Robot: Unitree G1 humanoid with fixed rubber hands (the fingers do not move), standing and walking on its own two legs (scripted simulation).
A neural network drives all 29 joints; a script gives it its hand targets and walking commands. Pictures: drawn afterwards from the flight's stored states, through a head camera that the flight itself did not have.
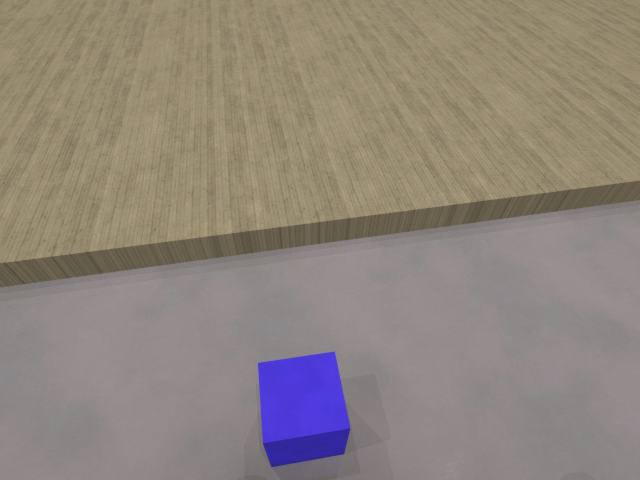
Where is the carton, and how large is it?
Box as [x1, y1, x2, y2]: [258, 352, 349, 466]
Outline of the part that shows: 334,352 258,363 263,444 271,466 343,453 349,431 349,424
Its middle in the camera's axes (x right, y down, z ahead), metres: -0.04 +0.47 +1.08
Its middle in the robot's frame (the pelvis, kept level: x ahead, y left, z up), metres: +0.42 +0.04 -0.64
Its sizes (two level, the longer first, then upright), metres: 0.210 0.200 0.250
